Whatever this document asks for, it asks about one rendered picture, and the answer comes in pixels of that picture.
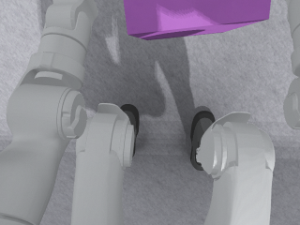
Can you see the robot right upper arm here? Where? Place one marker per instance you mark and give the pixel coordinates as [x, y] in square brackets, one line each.
[291, 104]

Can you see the right robot shin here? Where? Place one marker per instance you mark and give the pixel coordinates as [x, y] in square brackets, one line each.
[239, 117]

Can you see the carton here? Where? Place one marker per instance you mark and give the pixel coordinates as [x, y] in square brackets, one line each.
[159, 19]

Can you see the robot left upper arm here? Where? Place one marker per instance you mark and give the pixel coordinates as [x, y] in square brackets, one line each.
[43, 119]

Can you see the left robot forearm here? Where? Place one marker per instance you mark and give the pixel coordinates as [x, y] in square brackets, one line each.
[63, 46]

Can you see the right robot forearm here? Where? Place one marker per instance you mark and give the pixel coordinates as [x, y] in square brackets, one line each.
[293, 17]

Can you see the left robot thigh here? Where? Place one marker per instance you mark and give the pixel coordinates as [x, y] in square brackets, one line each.
[99, 172]

